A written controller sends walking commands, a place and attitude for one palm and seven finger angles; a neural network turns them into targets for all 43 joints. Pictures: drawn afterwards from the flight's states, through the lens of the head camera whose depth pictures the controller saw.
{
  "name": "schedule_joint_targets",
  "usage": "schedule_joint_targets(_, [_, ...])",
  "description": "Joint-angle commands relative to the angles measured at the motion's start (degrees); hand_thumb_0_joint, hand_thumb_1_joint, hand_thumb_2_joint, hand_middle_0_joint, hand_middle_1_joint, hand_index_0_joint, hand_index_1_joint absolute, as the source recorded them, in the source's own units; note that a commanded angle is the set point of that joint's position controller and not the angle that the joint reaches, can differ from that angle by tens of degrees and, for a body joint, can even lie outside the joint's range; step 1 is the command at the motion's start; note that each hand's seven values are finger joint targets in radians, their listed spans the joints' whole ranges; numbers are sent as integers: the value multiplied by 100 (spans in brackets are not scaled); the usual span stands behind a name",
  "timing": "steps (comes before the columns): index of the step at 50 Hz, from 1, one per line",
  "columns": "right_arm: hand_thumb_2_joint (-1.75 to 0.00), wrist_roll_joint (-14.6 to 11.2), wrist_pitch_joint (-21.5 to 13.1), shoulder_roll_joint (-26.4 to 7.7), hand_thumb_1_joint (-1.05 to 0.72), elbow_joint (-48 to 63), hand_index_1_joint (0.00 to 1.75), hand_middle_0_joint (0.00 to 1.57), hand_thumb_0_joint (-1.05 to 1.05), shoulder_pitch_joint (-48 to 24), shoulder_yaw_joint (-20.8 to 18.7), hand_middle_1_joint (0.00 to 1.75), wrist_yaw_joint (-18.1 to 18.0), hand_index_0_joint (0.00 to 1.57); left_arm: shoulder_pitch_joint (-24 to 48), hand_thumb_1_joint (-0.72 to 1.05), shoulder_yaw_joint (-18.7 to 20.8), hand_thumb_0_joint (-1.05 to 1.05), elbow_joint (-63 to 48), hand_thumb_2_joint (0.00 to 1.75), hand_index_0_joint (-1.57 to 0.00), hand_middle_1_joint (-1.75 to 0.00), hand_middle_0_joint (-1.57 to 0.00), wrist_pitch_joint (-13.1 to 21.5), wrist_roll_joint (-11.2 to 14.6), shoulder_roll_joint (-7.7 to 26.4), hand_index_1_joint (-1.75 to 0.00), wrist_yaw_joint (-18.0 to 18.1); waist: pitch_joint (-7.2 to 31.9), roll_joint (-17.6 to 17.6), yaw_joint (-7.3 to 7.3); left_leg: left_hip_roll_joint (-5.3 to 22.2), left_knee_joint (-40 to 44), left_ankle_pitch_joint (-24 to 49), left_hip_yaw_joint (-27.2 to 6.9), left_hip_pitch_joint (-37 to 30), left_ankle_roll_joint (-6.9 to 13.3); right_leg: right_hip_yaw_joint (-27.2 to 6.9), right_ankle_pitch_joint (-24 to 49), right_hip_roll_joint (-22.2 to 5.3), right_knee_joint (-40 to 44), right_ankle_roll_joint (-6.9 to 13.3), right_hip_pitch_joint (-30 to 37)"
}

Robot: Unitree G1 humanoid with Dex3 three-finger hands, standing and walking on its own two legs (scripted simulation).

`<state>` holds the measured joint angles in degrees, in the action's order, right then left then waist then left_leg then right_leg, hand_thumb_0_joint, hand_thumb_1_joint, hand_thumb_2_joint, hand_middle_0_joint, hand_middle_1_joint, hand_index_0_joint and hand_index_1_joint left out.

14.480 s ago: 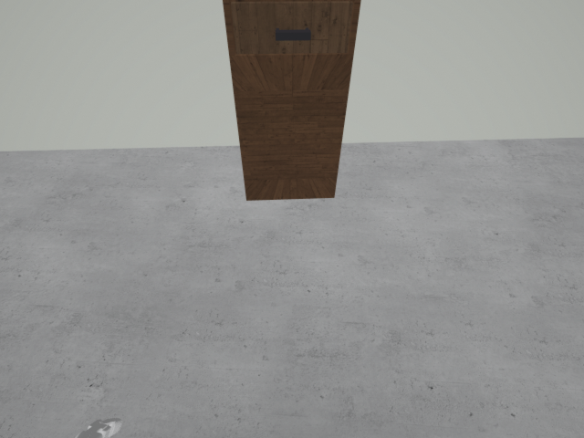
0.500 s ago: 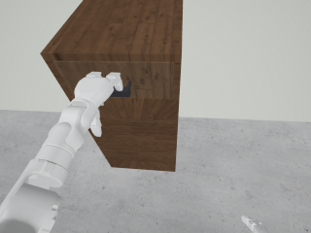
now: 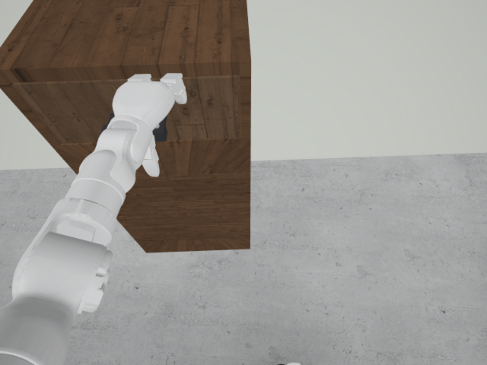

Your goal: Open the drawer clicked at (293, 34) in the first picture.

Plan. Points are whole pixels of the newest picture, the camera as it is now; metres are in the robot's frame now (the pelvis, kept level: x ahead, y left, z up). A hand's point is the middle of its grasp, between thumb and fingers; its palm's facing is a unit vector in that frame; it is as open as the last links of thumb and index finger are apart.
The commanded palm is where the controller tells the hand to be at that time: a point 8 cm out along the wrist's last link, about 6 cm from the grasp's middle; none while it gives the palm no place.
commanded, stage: move the hooked fingers above the handle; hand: left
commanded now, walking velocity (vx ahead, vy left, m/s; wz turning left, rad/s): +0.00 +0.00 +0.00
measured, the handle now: (136, 125) +0.54 +0.19 +0.04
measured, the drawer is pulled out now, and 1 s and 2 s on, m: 0.00 0.00 0.00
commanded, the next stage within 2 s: none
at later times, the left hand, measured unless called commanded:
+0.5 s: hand (106, 130) +0.47 +0.21 +0.11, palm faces -0.14 +0.04 -0.99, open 13.7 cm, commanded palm +0.48 +0.19 +0.16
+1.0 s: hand (158, 103) +0.50 +0.12 +0.13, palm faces +0.04 -0.01 -1.00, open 13.1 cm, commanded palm +0.47 +0.20 +0.16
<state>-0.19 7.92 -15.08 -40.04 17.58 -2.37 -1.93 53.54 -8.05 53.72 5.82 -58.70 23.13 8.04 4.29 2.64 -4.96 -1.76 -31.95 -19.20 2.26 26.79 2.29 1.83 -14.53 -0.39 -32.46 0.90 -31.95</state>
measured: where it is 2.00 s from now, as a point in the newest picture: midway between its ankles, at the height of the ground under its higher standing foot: outside the picture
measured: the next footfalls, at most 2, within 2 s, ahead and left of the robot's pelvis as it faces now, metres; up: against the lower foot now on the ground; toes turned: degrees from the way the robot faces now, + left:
none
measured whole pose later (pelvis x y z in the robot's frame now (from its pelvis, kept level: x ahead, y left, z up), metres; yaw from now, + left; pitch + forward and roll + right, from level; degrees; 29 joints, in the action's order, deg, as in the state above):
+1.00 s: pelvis -0.02 +0.00 +0.00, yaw -3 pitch +13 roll +1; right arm -3.2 10.7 -13.0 -39.9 11.0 3.0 -5.0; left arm 61.8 -6.8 64.3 -8.0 -59.0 22.4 12.0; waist 4.4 4.4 -6.6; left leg -1.3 -29.2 -16.6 5.9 25.3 2.7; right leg -1.8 -10.8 0.5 -30.2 0.4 -31.9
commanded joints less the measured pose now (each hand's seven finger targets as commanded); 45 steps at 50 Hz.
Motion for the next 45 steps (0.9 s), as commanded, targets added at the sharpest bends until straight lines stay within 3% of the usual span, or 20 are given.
schedule_joint_targets(1, [-90, 59, -127, -693, -90, 435, 30, 20, 0, 384, -156, 30, 4, 20, 3159, -50, 1474, 0, -795, 30, -30, -120, -30, -422, -226, 2653, -120, 1034, 3123, 129, 286, -19, -18, 3142, -137, -398, -155, -155, 2536, 170, -248, 185, 2056])
schedule_joint_targets(2, [-90, 37, -118, -705, -90, 434, 30, 20, 0, 358, -151, 30, 1, 20, 3357, -50, 1291, 0, -807, 30, -30, -120, -30, -597, -278, 2557, -120, 1141, 2923, -27, 127, 7, 12, 2957, -121, -262, -134, -137, 2532, 155, -205, 151, 1988])
schedule_joint_targets(4, [-90, 11, -117, -736, -90, 413, 30, 20, 0, 281, -151, 30, -4, 20, 3518, -50, 1211, 0, -794, 30, -30, -120, -30, -869, -329, 2555, -120, 1305, 2879, -127, 97, 8, 109, 2654, -47, -178, -98, -149, 2405, 136, -110, 123, 2062])
schedule_joint_targets(8, [-90, -86, -57, -759, -90, 488, 30, 20, 0, 52, -91, 30, -131, 20, 3508, -50, 1416, 0, -844, 30, -30, -120, -30, -1157, -175, 3053, -120, 1215, 3308, -345, 200, -27, 283, 2293, 58, -176, -11, -261, 2425, 71, 35, 47, 2760])
schedule_joint_targets(12, [-90, -188, -49, -802, -90, 476, 30, 20, 0, -51, -20, 30, -285, 20, 3333, -50, 1126, 0, -172, 30, -30, -120, -30, -1322, -118, 2917, -120, 835, 2576, -630, 82, 8, 525, 1518, 93, 6, 26, -291, 1735, 15, 332, -24, 2572])
schedule_joint_targets(14, [-90, -214, -66, -842, -90, 512, 30, 20, 0, -48, -2, 30, -345, 20, 3049, -50, 1122, 0, 42, 30, -30, -120, -30, -1298, -134, 2988, -120, 569, 2448, -635, 134, 14, 600, 1326, 102, 26, 33, -319, 1542, -6, 399, -31, 2566])
schedule_joint_targets(15, [-90, -208, -77, -841, -90, 540, 30, 20, 0, -1, -13, 30, -366, 20, 2924, -50, 982, 0, 213, 30, -30, -120, -30, -1264, -129, 2784, -120, 410, 2325, -705, 73, 25, 617, 1266, 105, -3, 41, -302, 1484, -1, 441, -41, 2469])
schedule_joint_targets(19, [-90, -224, -160, -905, -90, 629, 30, 20, 0, 169, -57, 30, -410, 20, 2587, -50, 620, 0, 357, 30, -30, -120, -30, -854, -90, 2323, -120, -87, 1981, -714, -78, 66, 591, 1041, 98, -63, 55, -323, 1236, -15, 533, -48, 2108])
schedule_joint_targets(21, [-90, -223, -251, -891, -90, 655, 30, 20, 0, 296, -137, 30, -360, 20, 2717, -50, -22, 0, 125, 30, -30, -120, -30, -545, -14, 1400, -120, -319, 1809, -696, -299, 94, 491, 1103, 31, -379, 75, -294, 1153, 22, 593, -15, 1670])
schedule_joint_targets(23, [-90, -187, -295, -909, -90, 610, 30, 20, 0, 427, -199, 30, -330, 20, 2758, -50, -213, 0, -294, 30, -30, -120, -30, -192, 114, 1097, -120, -469, 1825, -522, -357, 89, 402, 1129, -64, -689, 88, -271, 977, 59, 595, -4, 1309])
schedule_joint_targets(25, [-90, -156, -335, -900, -90, 542, 30, 20, 0, 501, -238, 30, -299, 20, 3227, -50, -286, 0, -765, 30, -30, -120, -30, 160, 268, 970, -120, -514, 1827, -282, -474, 70, 307, 1133, -189, -923, 88, -270, 793, 75, 581, 15, 952])
schedule_joint_targets(26, [-90, -140, -362, -879, -90, 519, 30, 20, 0, 536, -261, 30, -282, 20, 3634, -50, -500, 0, -1111, 30, -30, -120, -30, 350, 358, 715, -120, -482, 1861, -194, -587, 61, 249, 1240, -252, -1084, 91, -287, 791, 79, 577, 21, 791])
schedule_joint_targets(28, [-90, -84, -396, -868, -90, 433, 30, 20, 0, 681, -328, 30, -233, 20, 3905, -50, -7, 0, -1534, 30, -30, -120, -30, 602, 326, 1247, -120, -190, 2396, 310, -415, 39, 132, 1525, -357, -1367, 27, -278, 847, 123, 399, 91, 736])
schedule_joint_targets(29, [-90, -46, -412, -858, -90, 409, 30, 20, 0, 742, -328, 30, -212, 20, 4117, -50, 63, 0, -1668, 30, -30, -120, -30, 668, 300, 1309, -120, 13, 2617, 458, -416, 24, 82, 1671, -392, -1433, -5, -258, 919, 140, 313, 115, 718])
schedule_joint_targets(31, [-90, -9, -437, -871, -90, 308, 30, 20, 0, 802, -303, 30, -179, 20, 4221, -50, 520, 0, -1667, 30, -30, -120, -30, 651, 183, 1843, -120, 486, 2699, 423, -320, 5, 8, 2000, -432, -1211, -78, -186, 1118, 186, 154, 157, 741])
schedule_joint_targets(34, [-90, 30, -389, -787, -90, 319, 30, 20, 0, 615, -187, 30, -74, 20, 3795, -50, 1298, 0, -1017, 30, -30, -120, -30, 154, -5, 2552, -120, 1235, 2775, 326, -33, -45, 11, 2166, -314, -545, -119, -120, 1460, 203, -87, 181, 1212])
schedule_joint_targets(37, [-90, 45, -268, -795, -90, 308, 30, 20, 0, 253, -75, 30, -10, 20, 3571, -50, 1159, 0, -325, 30, -30, -120, -30, -819, -293, 2605, -120, 1591, 2834, 332, 92, -19, 36, 2361, -85, -126, -158, -112, 1926, 152, -162, 157, 1661])
schedule_joint_targets(40, [-90, -17, -132, -872, -90, 297, 30, 20, 0, 98, -20, 30, 9, 20, 3537, -50, 1090, 0, 67, 30, -30, -120, -30, -1602, -443, 2742, -120, 1502, 2839, -77, 166, 40, 137, 2465, 26, -21, -159, -105, 2167, 137, -88, 103, 1954])
schedule_joint_targets(41, [-90, -27, -61, -883, -90, 309, 30, 20, 0, -15, -5, 30, -38, 20, 3443, -50, 1218, 0, 151, 30, -30, -120, -30, -1731, -365, 2868, -120, 1436, 3007, -442, 187, 24, 165, 2511, 58, 8, -116, -145, 2353, 122, -53, 79, 2299])
schedule_joint_targets(45, [-90, -253, 120, -828, -90, 429, 30, 20, 0, -340, 113, 30, -288, 20, 3086, -50, 953, 0, 681, 30, -30, -120, -30, -2131, -8, 2796, -120, 822, 2359, -1226, 233, -5, 577, 1495, 180, 319, -50, -235, 1777, 15, 338, -59, 2654])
